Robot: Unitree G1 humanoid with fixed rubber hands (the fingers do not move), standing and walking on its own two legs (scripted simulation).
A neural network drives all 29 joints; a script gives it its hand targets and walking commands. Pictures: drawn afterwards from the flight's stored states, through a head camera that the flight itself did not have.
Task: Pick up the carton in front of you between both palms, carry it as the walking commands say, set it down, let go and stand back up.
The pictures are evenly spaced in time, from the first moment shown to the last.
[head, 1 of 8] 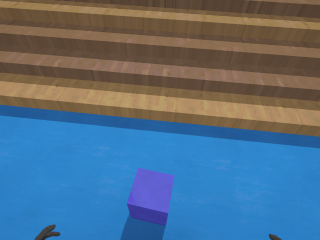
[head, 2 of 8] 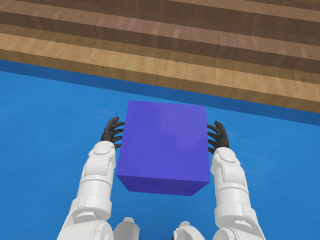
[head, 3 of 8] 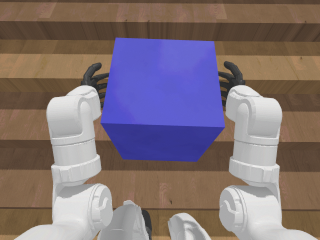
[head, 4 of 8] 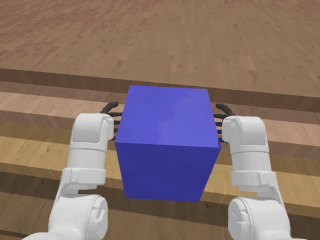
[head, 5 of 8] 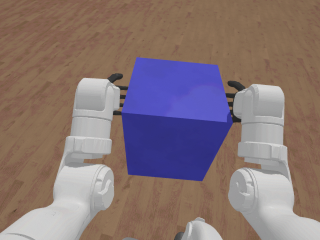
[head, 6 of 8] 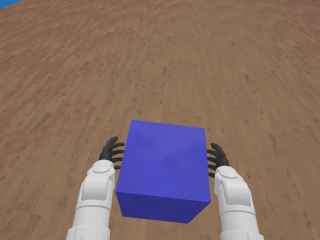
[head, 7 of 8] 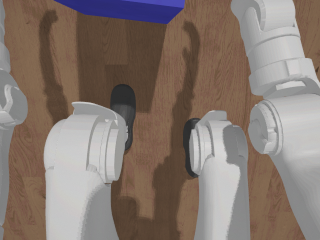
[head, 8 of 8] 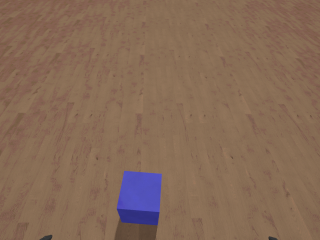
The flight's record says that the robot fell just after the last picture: no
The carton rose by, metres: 1.97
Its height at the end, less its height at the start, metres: +1.22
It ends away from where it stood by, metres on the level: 5.94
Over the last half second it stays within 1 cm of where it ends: yes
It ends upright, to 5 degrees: yes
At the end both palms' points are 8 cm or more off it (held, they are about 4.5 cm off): yes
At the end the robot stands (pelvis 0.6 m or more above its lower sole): yes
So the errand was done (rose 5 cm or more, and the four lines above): yes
